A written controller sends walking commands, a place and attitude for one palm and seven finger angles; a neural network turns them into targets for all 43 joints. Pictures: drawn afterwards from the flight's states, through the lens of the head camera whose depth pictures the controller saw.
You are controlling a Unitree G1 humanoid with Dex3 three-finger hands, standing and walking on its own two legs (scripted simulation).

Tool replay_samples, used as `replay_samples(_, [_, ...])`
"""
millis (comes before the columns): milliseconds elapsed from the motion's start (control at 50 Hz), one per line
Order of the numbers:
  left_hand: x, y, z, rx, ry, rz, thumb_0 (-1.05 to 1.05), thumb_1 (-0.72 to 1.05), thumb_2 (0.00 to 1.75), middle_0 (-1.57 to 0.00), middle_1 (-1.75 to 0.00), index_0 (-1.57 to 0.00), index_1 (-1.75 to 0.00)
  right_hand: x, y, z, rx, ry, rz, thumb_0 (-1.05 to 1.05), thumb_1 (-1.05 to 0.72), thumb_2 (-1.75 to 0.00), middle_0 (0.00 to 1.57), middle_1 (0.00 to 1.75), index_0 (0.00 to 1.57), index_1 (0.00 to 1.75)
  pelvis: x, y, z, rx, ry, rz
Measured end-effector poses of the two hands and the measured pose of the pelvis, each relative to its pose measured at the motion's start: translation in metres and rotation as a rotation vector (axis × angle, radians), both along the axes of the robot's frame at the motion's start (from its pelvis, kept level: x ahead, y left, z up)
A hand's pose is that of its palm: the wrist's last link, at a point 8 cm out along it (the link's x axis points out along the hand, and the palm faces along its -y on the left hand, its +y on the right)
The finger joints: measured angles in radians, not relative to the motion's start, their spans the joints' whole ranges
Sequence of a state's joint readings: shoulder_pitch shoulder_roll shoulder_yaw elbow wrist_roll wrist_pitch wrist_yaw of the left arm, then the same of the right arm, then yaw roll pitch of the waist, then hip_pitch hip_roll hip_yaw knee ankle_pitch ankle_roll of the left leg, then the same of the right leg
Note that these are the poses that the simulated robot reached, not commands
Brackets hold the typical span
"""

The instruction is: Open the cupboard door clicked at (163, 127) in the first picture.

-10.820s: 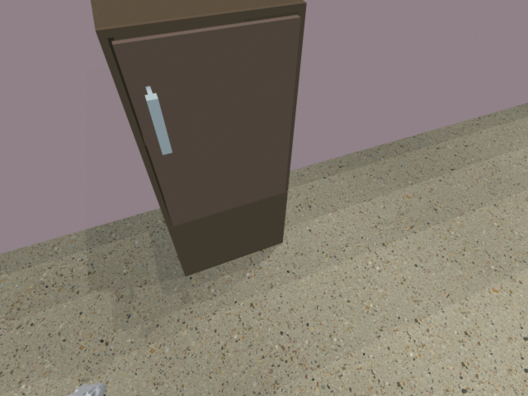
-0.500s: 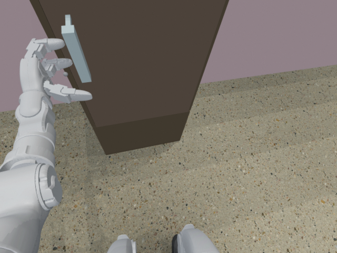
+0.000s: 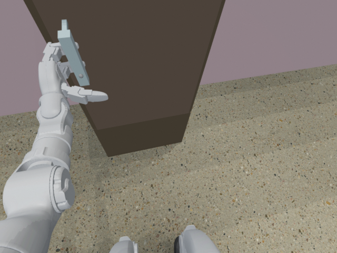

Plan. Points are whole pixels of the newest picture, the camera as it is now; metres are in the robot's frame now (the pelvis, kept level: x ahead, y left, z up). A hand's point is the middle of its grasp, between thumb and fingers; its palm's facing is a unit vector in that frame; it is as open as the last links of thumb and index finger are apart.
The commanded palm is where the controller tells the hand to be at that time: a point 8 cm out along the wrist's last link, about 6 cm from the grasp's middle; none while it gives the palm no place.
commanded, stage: slide the fingers in behind the handle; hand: left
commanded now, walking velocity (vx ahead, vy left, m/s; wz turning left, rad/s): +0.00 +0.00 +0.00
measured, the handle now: (75, 55) +0.57 +0.18 +0.09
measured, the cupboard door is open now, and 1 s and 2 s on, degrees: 0 1 20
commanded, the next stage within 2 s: close the thumb around the handle in 0.62 s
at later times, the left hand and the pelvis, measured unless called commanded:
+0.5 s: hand (87, 75) +0.51 +0.15 +0.08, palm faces +0.15 -0.99 -0.02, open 14.1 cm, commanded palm +0.48 +0.20 +0.08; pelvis +0.00 -0.01 +0.00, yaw +1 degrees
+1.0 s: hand (88, 73) +0.52 +0.15 +0.08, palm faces +0.14 -0.99 -0.01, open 11.8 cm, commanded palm +0.49 +0.20 +0.08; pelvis +0.00 +0.00 +0.00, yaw +0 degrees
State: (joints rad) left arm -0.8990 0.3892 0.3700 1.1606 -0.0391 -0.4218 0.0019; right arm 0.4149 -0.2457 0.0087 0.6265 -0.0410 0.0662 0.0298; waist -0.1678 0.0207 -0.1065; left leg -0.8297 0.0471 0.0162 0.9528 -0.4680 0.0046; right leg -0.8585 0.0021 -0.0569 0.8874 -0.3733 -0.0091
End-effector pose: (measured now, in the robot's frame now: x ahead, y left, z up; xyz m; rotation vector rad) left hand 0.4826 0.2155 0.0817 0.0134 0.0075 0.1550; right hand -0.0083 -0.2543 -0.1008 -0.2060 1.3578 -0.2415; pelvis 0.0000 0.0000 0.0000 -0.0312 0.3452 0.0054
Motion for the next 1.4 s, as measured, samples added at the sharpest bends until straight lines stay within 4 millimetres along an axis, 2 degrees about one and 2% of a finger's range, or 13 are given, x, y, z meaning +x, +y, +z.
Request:
replay_samples(280, [-0.004,-0.017,0.003,-0.001,-0.021,0.001,-0.01,-0.5,0.3,-0.27,-1.2,-0.25,-1.19,0.003,-0.009,-0.002,-0.002,-0.001,0.023,0.01,-0.91,-0.89,0.2,0.3,0.2,0.3,-0.002,-0.004,-0.001,0.003,-0.002,0.014])
replay_samples(500, [-0.002,-0.015,0.003,0.006,-0.008,-0.004,-0.01,-0.5,0.3,-0.29,-1.2,-0.27,-1.2,0.004,-0.008,-0.002,-0.003,-0.023,0.018,0.01,-0.91,-0.89,0.21,0.3,0.2,0.3,-0.004,-0.006,-0.001,0.005,-0.003,0.01])
replay_samples(820, [0.006,-0.012,-0.002,-0.001,-0.006,-0.011,-0.01,-0.47,0.32,-0.3,-1.21,-0.3,-1.2,-0.01,-0.005,0.0,-0.021,0.006,0.002,0.01,-0.91,-0.89,0.21,0.3,0.2,0.3,-0.006,-0.001,-0.003,0.001,0.013,0.003])
replay_samples(980, [0.011,-0.014,-0.004,-0.008,0.003,-0.01,-0.01,-0.2,0.43,-0.32,-1.23,-0.32,-1.23,-0.015,0.001,0.0,-0.014,0.03,-0.006,0.01,-0.91,-0.89,0.21,0.3,0.2,0.3,-0.004,0.003,-0.003,-0.001,0.02,0.002])
replay_samples(1320, [0.008,-0.015,-0.002,0.002,-0.001,-0.002,0.01,0.67,0.8,-0.38,-1.33,-0.36,-1.33,-0.001,0.005,-0.003,0.009,0.019,0.003,0.01,-0.91,-0.89,0.21,0.3,0.2,0.3,0.003,0.004,-0.002,-0.002,0.014,0.003])
replay_samples(1400, [0.008,-0.016,-0.003,-0.001,-0.003,0.002,0.01,0.71,0.81,-0.38,-1.34,-0.36,-1.34,0.004,0.002,-0.003,0.004,0.006,0.006,0.01,-0.91,-0.89,0.21,0.3,0.2,0.3,0.003,0.003,-0.002,0.0,0.013,0.002])
